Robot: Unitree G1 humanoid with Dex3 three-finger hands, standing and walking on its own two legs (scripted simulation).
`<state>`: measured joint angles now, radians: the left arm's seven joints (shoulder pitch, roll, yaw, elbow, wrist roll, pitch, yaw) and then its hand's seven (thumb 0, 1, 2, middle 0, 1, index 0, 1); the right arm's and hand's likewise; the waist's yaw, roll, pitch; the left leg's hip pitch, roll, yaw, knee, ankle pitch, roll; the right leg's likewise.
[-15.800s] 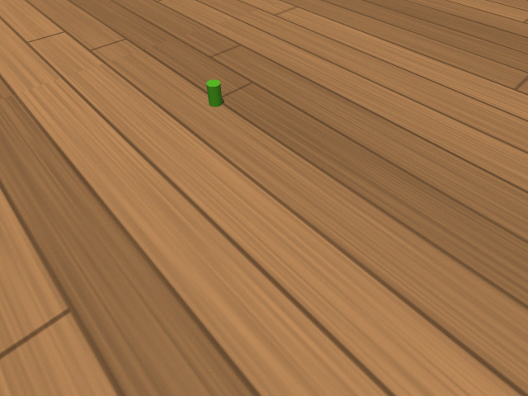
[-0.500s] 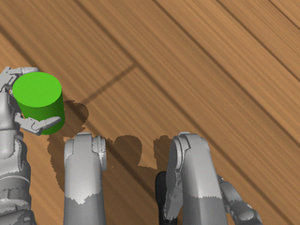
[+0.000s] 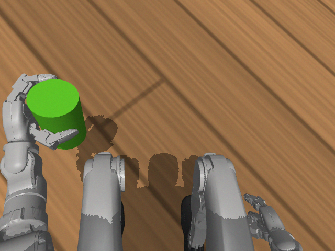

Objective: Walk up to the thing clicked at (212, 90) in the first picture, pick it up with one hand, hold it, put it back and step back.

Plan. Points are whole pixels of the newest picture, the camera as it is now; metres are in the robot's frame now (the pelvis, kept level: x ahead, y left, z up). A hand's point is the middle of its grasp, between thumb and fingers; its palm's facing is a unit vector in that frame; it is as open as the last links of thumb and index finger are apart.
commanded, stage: settle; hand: left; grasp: from the side
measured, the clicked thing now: (61, 117) +0.40 +0.25 -0.05
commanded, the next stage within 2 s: lift in 0.46 s
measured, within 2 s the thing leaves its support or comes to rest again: neither
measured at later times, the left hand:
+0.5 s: hand (48, 107) +0.40 +0.25 +0.00, palm faces +0.19 -0.98 -0.03, open 12.4 cm
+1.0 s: hand (35, 96) +0.39 +0.25 +0.07, palm faces +0.16 -0.99 -0.01, open 12.4 cm
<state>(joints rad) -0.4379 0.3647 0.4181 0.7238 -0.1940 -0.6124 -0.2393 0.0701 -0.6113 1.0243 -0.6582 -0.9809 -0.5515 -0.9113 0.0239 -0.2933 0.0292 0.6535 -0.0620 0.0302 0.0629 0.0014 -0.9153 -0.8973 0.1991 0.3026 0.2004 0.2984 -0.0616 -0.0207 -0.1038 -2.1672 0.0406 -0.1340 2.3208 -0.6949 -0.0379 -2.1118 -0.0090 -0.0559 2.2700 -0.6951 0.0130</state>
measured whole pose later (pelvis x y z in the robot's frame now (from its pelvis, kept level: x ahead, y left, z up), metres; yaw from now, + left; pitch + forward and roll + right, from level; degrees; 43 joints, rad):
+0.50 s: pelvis +0.00 +0.00 +0.02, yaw +1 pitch +31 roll -4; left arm -0.48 0.35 0.42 0.78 -0.17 -0.61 -0.24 0.07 -0.61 1.02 -0.66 -0.98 -0.55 -0.92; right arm 0.07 -0.27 0.02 0.68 -0.06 0.01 0.05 0.00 -0.91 -0.90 0.20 0.30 0.20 0.30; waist -0.07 -0.01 -0.13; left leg -2.12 0.04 -0.10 2.25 -0.67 -0.03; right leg -2.06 -0.02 -0.03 2.21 -0.68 0.02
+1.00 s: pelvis +0.00 +0.00 +0.06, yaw +2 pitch +32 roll -4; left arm -0.40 0.32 0.38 0.61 -0.22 -0.52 -0.26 0.07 -0.61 1.02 -0.66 -0.98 -0.55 -0.92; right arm 0.09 -0.27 0.00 0.65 -0.02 0.00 0.03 0.00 -0.93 -0.89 0.20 0.30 0.20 0.30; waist -0.05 0.00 -0.17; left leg -2.00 0.04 -0.09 2.12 -0.68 -0.02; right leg -1.96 -0.02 -0.03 2.08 -0.68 0.02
